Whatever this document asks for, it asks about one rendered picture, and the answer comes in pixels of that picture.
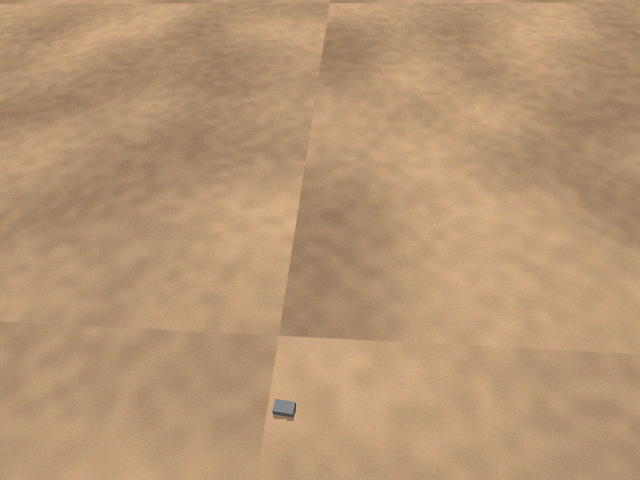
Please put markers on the small box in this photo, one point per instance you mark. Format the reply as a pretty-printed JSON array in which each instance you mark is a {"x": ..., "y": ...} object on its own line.
[{"x": 284, "y": 408}]

